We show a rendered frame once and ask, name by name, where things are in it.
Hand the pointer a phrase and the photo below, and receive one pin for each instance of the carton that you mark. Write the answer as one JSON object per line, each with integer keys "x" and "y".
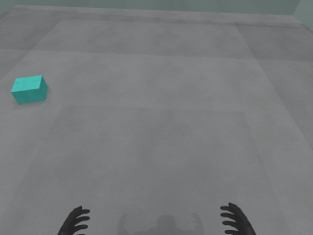
{"x": 30, "y": 89}

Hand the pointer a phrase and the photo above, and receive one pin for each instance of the left robot hand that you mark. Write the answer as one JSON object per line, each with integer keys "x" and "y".
{"x": 69, "y": 228}

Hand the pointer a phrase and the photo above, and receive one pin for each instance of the right robot hand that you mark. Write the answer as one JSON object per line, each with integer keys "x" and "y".
{"x": 242, "y": 224}

